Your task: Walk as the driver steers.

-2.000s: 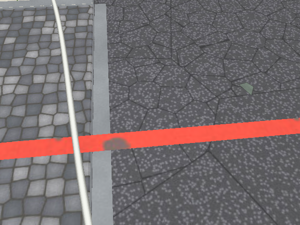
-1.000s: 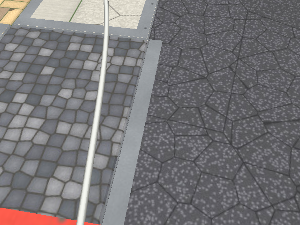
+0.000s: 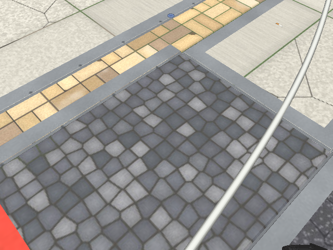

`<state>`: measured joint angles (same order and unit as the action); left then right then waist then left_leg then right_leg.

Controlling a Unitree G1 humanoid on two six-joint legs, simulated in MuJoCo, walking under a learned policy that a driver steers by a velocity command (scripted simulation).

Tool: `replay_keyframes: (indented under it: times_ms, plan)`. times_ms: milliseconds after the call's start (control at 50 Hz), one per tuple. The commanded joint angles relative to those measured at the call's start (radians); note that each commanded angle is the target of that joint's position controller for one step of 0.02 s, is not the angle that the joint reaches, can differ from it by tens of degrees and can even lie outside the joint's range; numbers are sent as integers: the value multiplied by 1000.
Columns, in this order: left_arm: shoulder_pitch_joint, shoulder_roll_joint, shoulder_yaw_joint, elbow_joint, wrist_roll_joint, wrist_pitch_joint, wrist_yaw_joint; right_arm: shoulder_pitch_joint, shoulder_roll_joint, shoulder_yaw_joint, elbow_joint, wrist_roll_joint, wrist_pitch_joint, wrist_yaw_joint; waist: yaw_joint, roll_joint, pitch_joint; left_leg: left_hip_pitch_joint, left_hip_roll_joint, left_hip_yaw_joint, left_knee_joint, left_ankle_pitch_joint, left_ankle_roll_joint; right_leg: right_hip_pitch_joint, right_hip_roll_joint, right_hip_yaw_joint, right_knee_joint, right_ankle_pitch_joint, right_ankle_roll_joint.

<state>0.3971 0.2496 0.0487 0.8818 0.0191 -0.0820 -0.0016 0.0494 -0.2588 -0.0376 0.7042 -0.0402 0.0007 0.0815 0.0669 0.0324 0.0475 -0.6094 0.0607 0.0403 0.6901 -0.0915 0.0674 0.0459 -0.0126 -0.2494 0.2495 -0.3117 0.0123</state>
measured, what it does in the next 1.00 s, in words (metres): walks ahead: left foot, then right foot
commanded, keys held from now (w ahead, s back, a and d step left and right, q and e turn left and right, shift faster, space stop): w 1.00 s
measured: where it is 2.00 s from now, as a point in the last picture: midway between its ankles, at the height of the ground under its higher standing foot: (175, 181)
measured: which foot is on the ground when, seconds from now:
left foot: up 0.00-0.06, down 0.08-0.64, up 0.66-1.00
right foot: down 0.00-0.10, up 0.12-0.60, down 0.62-1.00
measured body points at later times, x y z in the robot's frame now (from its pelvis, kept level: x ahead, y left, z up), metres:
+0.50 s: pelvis +0.27 +0.04 +0.00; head +0.29 +0.05 +0.45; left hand +0.41 +0.29 -0.11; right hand +0.26 -0.23 -0.13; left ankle +0.16 +0.10 -0.74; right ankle +0.44 -0.09 -0.69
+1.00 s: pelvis +0.55 +0.02 +0.01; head +0.57 +0.01 +0.46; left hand +0.50 +0.27 -0.13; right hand +0.71 -0.21 -0.12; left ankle +0.68 +0.18 -0.69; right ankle +0.49 -0.06 -0.74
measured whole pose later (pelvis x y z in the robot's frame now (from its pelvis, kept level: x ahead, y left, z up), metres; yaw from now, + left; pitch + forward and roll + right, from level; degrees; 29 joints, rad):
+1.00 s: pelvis +0.55 +0.02 +0.01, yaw +4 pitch +0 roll -1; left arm 0.42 0.21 0.04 0.98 0.01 -0.08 -0.01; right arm 0.12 -0.24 -0.02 0.87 -0.03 -0.03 0.04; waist 0.04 0.04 0.04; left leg -0.62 0.11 0.02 0.75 -0.06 0.01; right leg 0.00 0.08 -0.08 0.20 -0.21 -0.08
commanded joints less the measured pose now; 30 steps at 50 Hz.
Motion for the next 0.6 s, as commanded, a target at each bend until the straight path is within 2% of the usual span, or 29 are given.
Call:
replay_keyframes:
  times_ms: [20,40,60,80,100,120,140,160,180,200,220,240,300,340,400,480,520,560,580,600]
  plan:
    - [30,176,35,-24,1,6,7,-60,-54,-10,-78,-12,-16,-8,-26,-127,19,104,-62,58,-89,-113,42,-12,-272,74,12,694,-131]
    - [37,188,34,-16,2,14,8,-8,-63,-15,-61,-16,-21,-16,-52,-135,-17,181,-98,69,-115,-155,63,9,-274,58,110,854,-127]
    - [34,189,30,-12,-1,22,9,115,-74,-24,-20,-21,-32,-24,-111,-118,-86,336,-135,75,-184,-131,87,-11,-258,28,273,920,-115]
    - [31,169,20,-23,-4,24,9,281,-109,-41,38,-32,-42,-36,-179,-77,-189,587,-108,18,-215,-106,113,-140,-227,9,486,781,-96]
    - [57,71,-8,-88,-26,17,-5,391,-218,-66,48,-43,-46,-55,-197,122,-347,931,200,-395,-237,-213,204,-486,-143,-1,834,279,-46]
    - [36,111,8,-108,-17,21,-9,413,-273,-80,49,4,-34,-66,-185,176,-422,976,358,-756,-377,-42,282,-667,2,124,1074,-231,-22]
    - [-67,149,20,-122,-9,26,-7,364,-249,-76,56,19,-30,-75,-182,48,-290,899,306,-562,-357,90,258,-755,-52,231,1105,-151,-34]
    - [-95,112,7,-124,-20,16,-11,309,-188,-61,65,22,-38,-79,-149,33,-173,758,257,-424,-368,185,231,-746,-82,245,1046,-85,-42]
    - [-76,101,6,-106,-16,17,-14,266,-139,-45,72,21,-46,-79,-102,5,-105,641,201,-331,-400,221,180,-690,-113,252,951,-49,-45]
    - [-47,99,7,-92,2,31,-17,233,-107,-33,78,27,-53,-78,-62,20,-70,553,160,-273,-432,230,152,-630,-123,254,896,-32,-38]
    - [-7,91,6,-70,14,46,-22,211,-90,-26,76,27,-60,-76,-40,33,-71,502,138,-235,-462,212,140,-575,-121,252,872,-11,-32]
    - [-1,87,8,-65,18,56,-27,221,-89,-25,83,28,-70,-75,-36,35,-73,485,127,-224,-485,218,147,-561,-112,241,866,9,-27]
    - [-82,74,10,-86,18,66,-37,262,-113,-32,116,36,-84,-73,-40,29,-23,473,115,-193,-559,154,165,-639,-121,231,791,107,-8]
    - [-164,75,11,-108,17,66,-36,298,-109,-31,136,36,-85,-72,-61,18,13,501,113,-184,-583,140,167,-709,-129,232,714,175,3]
    - [-255,65,5,-134,14,60,-36,339,-110,-30,161,35,-88,-72,-84,16,30,552,108,-154,-583,175,158,-735,-118,224,584,260,3]
    - [-371,59,-3,-173,10,53,-36,406,-114,-27,203,28,-89,-79,-120,22,55,637,121,-126,-564,265,143,-726,-83,196,435,306,-24]
    - [-402,65,-4,-190,10,48,-36,424,-123,-27,222,23,-87,-86,-122,24,64,689,140,-125,-540,327,134,-711,-65,189,381,277,-50]
    - [-383,72,-2,-192,11,41,-34,411,-137,-28,234,19,-86,-93,-100,28,58,722,154,-113,-486,468,118,-647,-36,175,335,211,-83]
    - [-333,80,3,-177,9,38,-28,392,-148,-30,235,17,-86,-95,-73,35,32,726,150,-100,-423,618,104,-564,-6,162,316,170,-102]
    - [-238,97,12,-147,10,33,-18,379,-161,-33,239,13,-85,-96,-31,39,-22,726,138,-86,-303,754,90,-444,32,148,296,136,-121]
